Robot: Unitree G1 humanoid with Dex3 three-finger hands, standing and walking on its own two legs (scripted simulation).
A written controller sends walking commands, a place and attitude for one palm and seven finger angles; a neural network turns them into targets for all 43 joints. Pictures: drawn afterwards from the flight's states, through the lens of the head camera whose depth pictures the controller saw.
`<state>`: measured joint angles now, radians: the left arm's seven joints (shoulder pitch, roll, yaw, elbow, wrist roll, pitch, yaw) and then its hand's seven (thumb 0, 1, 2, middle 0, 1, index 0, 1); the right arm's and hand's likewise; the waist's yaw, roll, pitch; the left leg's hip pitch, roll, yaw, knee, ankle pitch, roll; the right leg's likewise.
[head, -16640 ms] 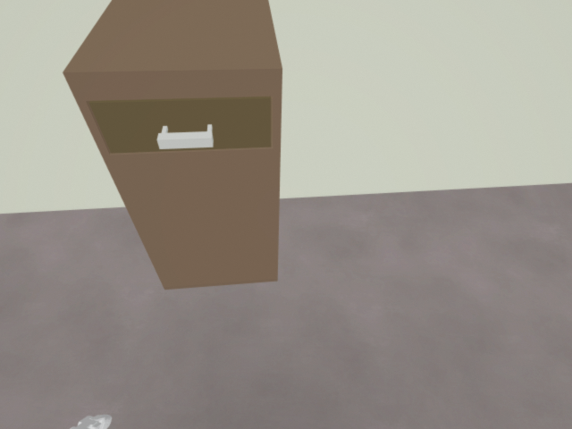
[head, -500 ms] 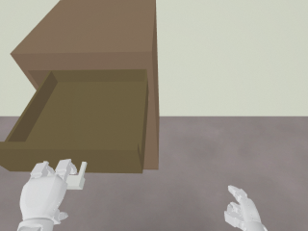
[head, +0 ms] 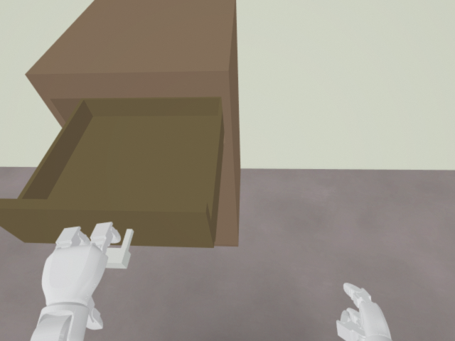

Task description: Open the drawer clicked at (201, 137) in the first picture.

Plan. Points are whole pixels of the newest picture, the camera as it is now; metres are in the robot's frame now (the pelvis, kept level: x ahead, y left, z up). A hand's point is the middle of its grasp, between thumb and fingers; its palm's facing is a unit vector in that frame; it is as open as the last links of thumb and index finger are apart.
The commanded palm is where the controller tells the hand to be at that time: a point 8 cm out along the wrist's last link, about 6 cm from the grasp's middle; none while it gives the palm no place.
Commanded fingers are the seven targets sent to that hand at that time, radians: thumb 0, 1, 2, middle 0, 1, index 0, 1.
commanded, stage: lift the hand off the handle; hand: left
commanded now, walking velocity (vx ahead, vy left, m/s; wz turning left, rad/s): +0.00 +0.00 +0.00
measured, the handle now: (97, 245) +0.26 +0.27 +0.02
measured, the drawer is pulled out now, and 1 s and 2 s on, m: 0.30 0.30 0.30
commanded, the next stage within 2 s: draw the hand back to the body in 1.24 s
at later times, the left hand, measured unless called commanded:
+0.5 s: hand (69, 258) +0.21 +0.28 +0.07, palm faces +0.06 -0.04 -1.00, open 13.5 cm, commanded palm +0.19 +0.27 +0.13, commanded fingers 0.00 -0.50 0.30 -0.30 -1.20 -0.30 -1.20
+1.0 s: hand (44, 232) +0.22 +0.28 +0.14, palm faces +0.06 -0.06 -1.00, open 13.8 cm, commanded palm +0.19 +0.27 +0.20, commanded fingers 0.00 -0.50 0.30 -0.30 -1.20 -0.30 -1.20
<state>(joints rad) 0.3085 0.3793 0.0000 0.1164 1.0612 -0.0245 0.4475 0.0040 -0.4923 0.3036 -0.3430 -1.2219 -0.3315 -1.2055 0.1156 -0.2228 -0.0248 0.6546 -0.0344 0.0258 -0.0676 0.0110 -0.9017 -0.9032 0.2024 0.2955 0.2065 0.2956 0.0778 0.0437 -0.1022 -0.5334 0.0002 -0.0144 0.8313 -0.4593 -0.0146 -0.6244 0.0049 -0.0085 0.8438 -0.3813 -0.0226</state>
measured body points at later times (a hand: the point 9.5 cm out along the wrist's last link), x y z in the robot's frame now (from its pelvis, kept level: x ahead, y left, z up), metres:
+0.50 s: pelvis +0.00 +0.01 +0.02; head +0.01 -0.02 +0.47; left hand +0.20 +0.28 +0.12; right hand +0.22 -0.21 -0.07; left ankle -0.03 +0.13 -0.70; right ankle +0.02 -0.10 -0.70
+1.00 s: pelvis +0.02 +0.01 +0.04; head +0.02 -0.02 +0.49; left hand +0.21 +0.28 +0.20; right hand +0.24 -0.19 -0.06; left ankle -0.03 +0.13 -0.70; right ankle +0.02 -0.10 -0.70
